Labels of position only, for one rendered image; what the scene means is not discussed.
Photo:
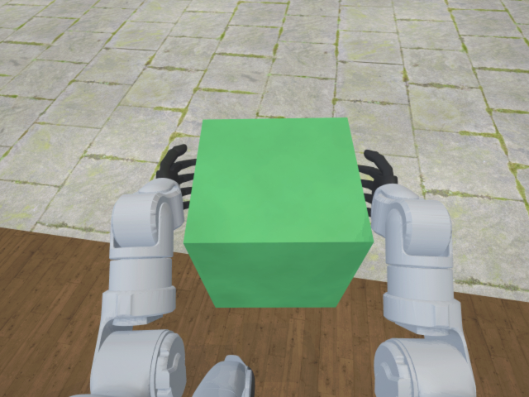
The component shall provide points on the robot right hand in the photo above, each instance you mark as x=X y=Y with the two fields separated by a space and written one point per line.
x=383 y=175

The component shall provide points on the left robot upper arm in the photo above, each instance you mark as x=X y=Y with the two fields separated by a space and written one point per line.
x=140 y=363

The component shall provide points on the robot left forearm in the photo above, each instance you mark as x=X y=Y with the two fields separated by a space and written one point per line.
x=141 y=244

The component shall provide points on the robot right forearm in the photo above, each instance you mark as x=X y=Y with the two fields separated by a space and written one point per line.
x=419 y=254

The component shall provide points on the robot left thigh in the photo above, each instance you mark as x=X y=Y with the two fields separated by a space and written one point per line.
x=226 y=379

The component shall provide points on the left robot shin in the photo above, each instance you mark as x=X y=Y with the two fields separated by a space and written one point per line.
x=234 y=358

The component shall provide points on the robot left hand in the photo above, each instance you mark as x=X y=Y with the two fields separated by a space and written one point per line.
x=169 y=169

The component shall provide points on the carton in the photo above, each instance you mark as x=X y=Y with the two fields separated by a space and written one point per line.
x=277 y=215

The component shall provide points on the right robot upper arm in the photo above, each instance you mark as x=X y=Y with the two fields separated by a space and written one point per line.
x=421 y=367

